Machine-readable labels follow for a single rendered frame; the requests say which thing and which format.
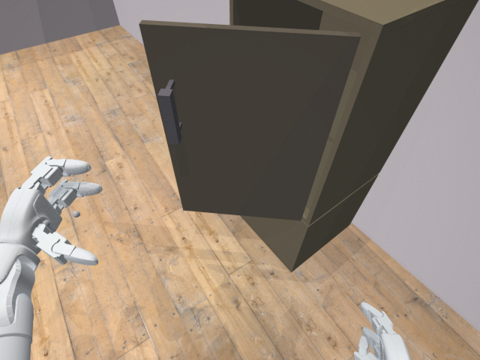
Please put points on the cupboard door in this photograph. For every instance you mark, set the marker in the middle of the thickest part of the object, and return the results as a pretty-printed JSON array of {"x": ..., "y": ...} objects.
[{"x": 256, "y": 105}]

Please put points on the right robot hand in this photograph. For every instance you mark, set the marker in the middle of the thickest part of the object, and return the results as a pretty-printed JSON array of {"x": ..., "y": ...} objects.
[{"x": 389, "y": 346}]

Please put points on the robot left forearm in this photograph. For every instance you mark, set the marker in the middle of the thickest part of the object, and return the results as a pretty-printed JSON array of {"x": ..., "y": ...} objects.
[{"x": 17, "y": 278}]

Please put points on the handle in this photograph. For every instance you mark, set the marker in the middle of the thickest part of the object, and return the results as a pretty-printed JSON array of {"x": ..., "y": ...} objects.
[{"x": 168, "y": 109}]

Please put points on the left robot hand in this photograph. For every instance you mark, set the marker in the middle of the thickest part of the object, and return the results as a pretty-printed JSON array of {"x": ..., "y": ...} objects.
[{"x": 27, "y": 208}]

